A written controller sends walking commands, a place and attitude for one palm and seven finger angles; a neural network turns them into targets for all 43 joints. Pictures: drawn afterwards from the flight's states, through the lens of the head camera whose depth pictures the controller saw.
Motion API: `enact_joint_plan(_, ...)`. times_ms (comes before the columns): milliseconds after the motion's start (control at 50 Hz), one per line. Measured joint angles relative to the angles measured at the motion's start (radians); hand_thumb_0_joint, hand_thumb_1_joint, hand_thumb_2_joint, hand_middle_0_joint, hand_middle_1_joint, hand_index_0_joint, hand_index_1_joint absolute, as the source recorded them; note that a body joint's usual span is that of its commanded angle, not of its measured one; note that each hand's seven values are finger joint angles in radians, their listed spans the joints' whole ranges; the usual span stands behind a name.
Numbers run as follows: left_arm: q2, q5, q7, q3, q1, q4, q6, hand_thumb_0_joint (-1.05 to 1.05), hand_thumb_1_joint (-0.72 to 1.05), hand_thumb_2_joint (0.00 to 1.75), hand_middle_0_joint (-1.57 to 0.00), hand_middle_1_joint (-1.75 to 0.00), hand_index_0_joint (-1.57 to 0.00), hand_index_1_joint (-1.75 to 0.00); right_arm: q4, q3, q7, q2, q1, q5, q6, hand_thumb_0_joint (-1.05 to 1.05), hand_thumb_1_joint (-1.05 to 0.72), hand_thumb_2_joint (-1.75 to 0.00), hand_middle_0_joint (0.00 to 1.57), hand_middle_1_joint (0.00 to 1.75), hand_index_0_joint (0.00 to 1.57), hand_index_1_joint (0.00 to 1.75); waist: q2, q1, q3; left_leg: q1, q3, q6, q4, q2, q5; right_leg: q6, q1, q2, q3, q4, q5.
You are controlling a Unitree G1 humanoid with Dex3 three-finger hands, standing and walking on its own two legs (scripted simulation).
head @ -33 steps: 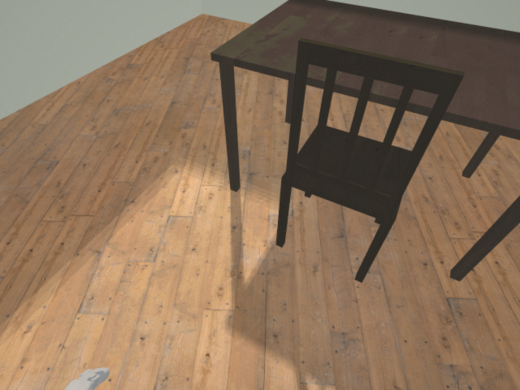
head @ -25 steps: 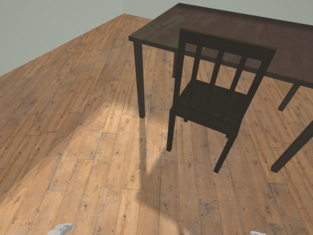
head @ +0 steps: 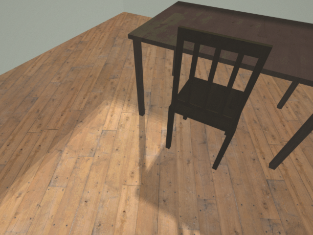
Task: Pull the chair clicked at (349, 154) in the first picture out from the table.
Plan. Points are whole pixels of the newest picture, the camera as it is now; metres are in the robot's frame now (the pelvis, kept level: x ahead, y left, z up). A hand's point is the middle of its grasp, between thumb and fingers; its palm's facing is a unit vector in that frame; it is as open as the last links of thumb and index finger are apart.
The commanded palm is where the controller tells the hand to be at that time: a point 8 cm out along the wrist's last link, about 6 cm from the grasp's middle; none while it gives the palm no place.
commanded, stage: stand and wait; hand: left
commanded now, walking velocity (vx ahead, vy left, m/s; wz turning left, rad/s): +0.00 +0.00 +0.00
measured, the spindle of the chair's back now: (210, 81) +0.81 -0.22 -0.08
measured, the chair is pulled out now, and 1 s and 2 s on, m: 0.00 0.00 0.00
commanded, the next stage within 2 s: look at it before walking up in 0.20 s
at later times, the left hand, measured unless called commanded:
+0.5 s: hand out of the picture +0.08 +0.24 -0.15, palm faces -0.03 -0.94 -0.33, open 7.4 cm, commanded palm none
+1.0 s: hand out of the picture +0.09 +0.25 -0.15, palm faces -0.03 -0.94 -0.34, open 7.4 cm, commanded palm none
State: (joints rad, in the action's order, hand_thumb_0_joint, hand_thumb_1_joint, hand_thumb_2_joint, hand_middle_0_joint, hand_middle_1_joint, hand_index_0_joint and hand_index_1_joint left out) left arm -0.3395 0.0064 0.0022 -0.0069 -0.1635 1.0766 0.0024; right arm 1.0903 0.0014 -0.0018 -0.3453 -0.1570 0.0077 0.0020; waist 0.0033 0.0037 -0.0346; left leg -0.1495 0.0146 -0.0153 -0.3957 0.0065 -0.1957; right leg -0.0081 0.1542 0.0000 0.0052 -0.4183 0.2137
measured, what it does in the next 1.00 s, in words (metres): stands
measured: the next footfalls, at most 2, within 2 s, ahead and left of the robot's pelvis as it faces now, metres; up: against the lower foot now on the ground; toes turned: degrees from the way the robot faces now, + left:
left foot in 1.86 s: +0.06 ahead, +0.11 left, +0.00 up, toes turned -21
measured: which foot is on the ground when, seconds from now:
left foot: down 0.00-1.00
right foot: down 0.00-1.00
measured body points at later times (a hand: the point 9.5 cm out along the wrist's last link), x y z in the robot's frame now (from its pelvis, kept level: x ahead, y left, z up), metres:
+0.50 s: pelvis +0.00 +0.00 +0.00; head +0.00 +0.00 +0.45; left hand +0.08 +0.29 -0.13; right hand +0.06 -0.30 -0.13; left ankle +0.01 +0.13 -0.74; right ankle +0.01 -0.11 -0.74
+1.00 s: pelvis +0.02 +0.00 +0.00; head +0.02 +0.00 +0.45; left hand +0.09 +0.30 -0.13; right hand +0.10 -0.30 -0.13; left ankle +0.02 +0.13 -0.74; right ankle +0.01 -0.11 -0.74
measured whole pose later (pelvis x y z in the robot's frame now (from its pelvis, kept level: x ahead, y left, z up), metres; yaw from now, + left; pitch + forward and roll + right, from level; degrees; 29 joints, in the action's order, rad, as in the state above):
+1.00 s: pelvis +0.02 +0.00 +0.00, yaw -1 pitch -2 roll +0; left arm -0.34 0.01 0.00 0.00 -0.14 1.08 0.00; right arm 1.09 0.00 -0.01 -0.34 -0.11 0.01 0.01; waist 0.00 -0.01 -0.04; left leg -0.14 0.00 -0.02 -0.37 0.01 -0.20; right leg -0.01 0.15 -0.01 -0.01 -0.39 0.21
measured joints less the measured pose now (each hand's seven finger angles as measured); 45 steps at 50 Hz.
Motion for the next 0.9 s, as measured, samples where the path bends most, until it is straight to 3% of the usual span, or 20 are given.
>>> enact_joint_plan(900, -0.002, 0.002, 0.001, 0.001, 0.030, 0.012, -0.008, 0.01, 0.91, 0.90, -0.20, -0.30, -0.20, -0.30, 0.013, 0.002, 0.000, 0.007, 0.038, -0.003, 0.010, 0.00, -0.90, -0.90, 0.20, 0.30, 0.20, 0.30, -0.006, -0.003, -0.004, 0.017, -0.003, 0.001, 0.041, 0.001, 0.004, 0.002, -0.016, 0.000, -0.003, 0.041, -0.006)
